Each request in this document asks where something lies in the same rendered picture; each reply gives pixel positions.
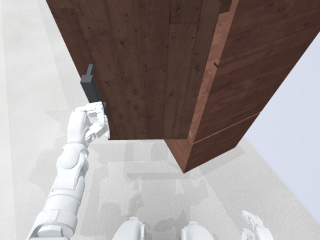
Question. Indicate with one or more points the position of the robot left forearm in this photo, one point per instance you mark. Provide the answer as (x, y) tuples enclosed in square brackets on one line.
[(59, 215)]

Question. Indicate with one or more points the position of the cupboard door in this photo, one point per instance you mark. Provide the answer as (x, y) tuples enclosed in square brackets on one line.
[(149, 59)]

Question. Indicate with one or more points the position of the left robot thigh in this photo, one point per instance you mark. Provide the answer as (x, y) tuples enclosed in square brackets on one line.
[(131, 230)]

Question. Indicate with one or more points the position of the right robot thigh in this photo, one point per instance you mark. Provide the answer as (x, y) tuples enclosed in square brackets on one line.
[(195, 232)]

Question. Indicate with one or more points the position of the robot right hand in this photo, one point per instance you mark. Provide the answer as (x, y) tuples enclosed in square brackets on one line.
[(256, 224)]

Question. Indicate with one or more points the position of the robot left hand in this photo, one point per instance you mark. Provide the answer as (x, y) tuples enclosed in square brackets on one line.
[(79, 124)]

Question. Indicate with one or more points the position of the robot thigh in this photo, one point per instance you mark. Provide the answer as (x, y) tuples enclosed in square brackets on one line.
[(195, 232), (131, 230)]

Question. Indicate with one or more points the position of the handle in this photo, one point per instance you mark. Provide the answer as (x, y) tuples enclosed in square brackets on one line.
[(90, 88)]

